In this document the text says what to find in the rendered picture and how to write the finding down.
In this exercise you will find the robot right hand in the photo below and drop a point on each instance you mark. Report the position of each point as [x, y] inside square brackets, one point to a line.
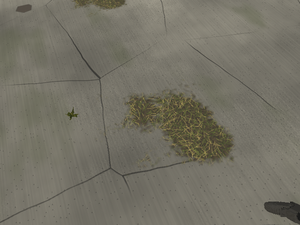
[289, 210]

